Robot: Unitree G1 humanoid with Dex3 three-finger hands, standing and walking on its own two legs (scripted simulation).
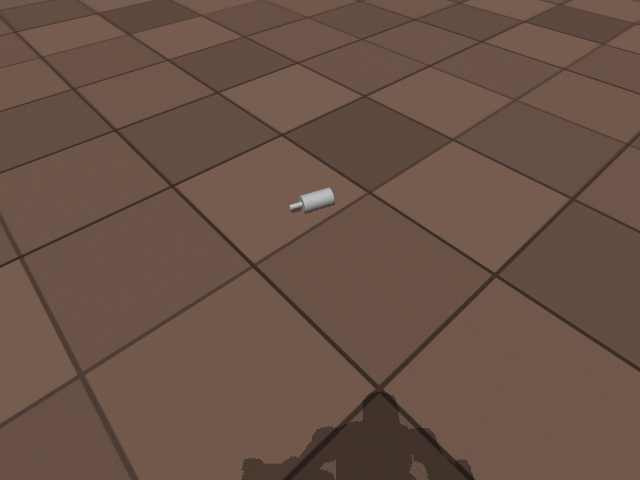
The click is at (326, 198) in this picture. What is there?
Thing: lying bottle
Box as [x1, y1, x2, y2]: [289, 187, 333, 211]
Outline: 332,192 328,187 300,195 299,201 289,205 289,207 291,209 300,206 302,210 305,211 332,203
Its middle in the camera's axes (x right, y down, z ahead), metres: -0.06 -0.21 +1.83
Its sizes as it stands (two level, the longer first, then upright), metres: 0.208 0.079 0.079
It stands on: the floor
